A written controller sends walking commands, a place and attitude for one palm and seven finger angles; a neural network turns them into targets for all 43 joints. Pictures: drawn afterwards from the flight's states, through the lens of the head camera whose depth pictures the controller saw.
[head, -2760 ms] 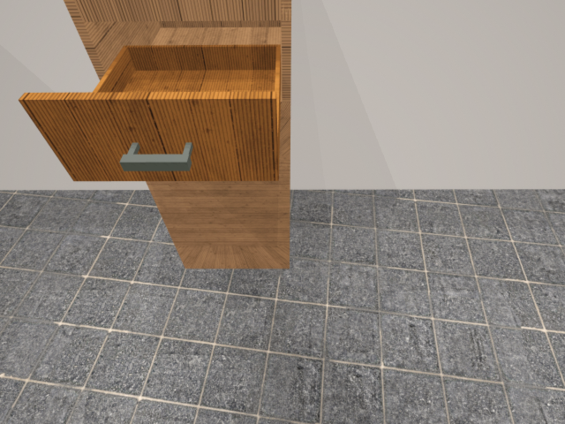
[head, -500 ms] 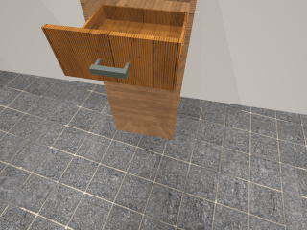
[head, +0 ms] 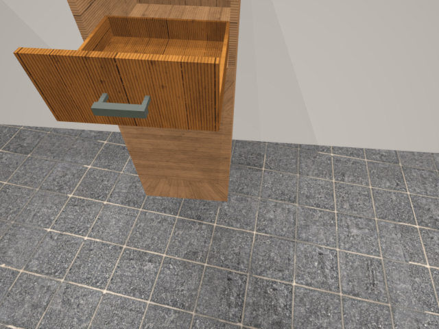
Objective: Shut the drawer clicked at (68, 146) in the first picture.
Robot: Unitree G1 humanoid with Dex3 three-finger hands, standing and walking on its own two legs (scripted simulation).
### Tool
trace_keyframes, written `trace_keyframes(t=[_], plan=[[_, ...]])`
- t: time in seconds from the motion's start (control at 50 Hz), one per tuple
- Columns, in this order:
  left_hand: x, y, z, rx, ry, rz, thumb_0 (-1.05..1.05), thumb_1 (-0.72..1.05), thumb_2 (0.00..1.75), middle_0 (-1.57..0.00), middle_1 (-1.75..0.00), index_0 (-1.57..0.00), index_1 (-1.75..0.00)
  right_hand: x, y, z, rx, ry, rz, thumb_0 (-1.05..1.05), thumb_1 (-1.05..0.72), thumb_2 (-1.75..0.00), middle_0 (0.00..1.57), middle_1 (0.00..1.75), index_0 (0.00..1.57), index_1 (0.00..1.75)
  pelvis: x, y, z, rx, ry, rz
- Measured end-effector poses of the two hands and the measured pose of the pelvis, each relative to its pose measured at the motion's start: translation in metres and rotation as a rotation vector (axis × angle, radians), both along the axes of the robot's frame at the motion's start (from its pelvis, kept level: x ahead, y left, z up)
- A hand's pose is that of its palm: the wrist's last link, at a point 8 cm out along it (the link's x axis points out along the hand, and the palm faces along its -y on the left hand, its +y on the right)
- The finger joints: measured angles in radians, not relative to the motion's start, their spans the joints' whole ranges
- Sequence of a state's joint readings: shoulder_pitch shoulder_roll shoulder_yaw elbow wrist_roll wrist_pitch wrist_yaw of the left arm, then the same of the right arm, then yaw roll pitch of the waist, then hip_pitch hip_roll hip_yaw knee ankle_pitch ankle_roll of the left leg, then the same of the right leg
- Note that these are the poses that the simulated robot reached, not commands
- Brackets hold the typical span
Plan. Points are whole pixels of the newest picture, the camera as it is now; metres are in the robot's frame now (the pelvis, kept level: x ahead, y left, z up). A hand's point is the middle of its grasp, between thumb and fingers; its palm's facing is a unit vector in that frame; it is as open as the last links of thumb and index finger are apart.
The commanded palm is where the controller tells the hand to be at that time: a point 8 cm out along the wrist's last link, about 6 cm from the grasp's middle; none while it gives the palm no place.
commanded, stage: take the last steps up to it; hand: left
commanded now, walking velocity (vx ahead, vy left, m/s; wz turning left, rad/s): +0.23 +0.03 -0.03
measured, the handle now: (123, 104) +0.50 +0.23 +0.12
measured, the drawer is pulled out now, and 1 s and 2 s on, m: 0.27 0.27 0.27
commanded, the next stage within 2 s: come to a stop and stand still in 0.42 s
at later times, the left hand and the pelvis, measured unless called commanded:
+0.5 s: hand out of the picture +0.12 +0.17 -0.17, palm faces +0.03 -0.98 -0.18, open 7.4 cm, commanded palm none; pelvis +0.10 -0.01 +0.01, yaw -1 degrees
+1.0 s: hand (143, 292) +0.21 +0.19 -0.18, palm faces +0.06 -0.97 -0.25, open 7.3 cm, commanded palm none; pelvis +0.17 -0.01 +0.00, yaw +0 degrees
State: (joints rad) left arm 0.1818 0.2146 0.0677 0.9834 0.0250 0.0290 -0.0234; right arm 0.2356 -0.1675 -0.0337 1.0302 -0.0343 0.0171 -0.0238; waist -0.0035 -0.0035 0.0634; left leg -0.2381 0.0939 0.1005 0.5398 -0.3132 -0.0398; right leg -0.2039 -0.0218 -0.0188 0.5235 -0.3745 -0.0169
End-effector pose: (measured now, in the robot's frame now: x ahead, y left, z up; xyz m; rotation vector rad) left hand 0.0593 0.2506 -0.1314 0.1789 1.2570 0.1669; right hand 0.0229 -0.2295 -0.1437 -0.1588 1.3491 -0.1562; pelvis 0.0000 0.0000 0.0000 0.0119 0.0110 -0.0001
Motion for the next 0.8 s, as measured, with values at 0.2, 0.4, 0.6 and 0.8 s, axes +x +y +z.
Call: trace_keyframes(t=[0.2,0.4,0.6,0.8], plan=[[-0.049,-0.029,0.004,-0.029,0.191,0.065,0.0,0.91,0.89,-0.2,-0.3,-0.2,-0.3,0.04,-0.017,0.008,0.004,0.011,-0.007,0.0,-0.91,-0.9,0.2,0.29,0.2,0.3,0.036,-0.005,0.01,0.001,-0.021,0.001],[-0.019,-0.024,-0.019,-0.065,0.279,0.067,0.0,0.91,0.89,-0.2,-0.3,-0.2,-0.3,0.093,0.005,0.006,-0.014,-0.055,0.004,0.0,-0.91,-0.9,0.2,0.29,0.2,0.3,0.084,0.004,-0.002,0.005,-0.033,-0.025],[0.102,-0.039,-0.003,0.016,0.033,0.016,0.0,0.93,0.89,-0.2,-0.3,-0.2,-0.3,0.086,-0.01,-0.014,0.07,0.113,-0.037,0.0,-0.92,-0.9,0.2,0.29,0.2,0.3,0.13,-0.026,-0.003,0.025,-0.022,-0.003],[0.143,-0.047,0.002,0.023,0.073,0.039,0.0,0.94,0.89,-0.2,-0.3,-0.2,-0.3,0.152,-0.026,-0.002,0.03,0.101,-0.028,0.0,-0.92,-0.9,0.2,0.29,0.2,0.3,0.169,-0.03,0.007,0.025,-0.01,0.015]])
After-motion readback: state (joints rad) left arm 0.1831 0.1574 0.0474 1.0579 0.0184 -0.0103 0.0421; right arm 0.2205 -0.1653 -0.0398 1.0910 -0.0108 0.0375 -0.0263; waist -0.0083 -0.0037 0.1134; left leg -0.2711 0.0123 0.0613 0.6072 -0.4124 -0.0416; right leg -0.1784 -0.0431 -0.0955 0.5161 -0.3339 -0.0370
